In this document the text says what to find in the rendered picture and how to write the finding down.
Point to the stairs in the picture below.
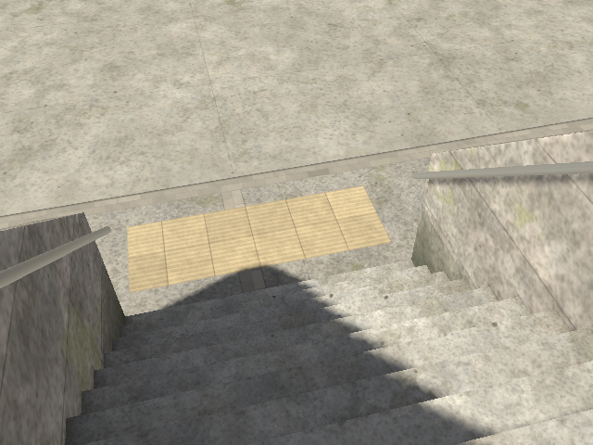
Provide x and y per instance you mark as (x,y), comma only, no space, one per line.
(388,355)

